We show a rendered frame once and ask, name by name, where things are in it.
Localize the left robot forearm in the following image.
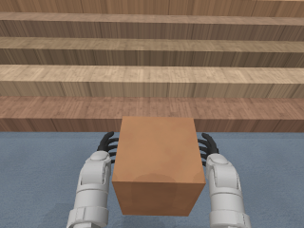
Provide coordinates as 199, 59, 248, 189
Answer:
66, 150, 111, 228

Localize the carton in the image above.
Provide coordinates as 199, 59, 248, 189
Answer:
111, 116, 206, 217

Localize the left robot hand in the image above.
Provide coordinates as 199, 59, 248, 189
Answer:
97, 131, 119, 164

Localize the right robot hand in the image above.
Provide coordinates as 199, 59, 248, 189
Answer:
198, 133, 219, 166

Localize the right robot forearm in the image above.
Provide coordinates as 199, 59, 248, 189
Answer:
205, 153, 252, 228

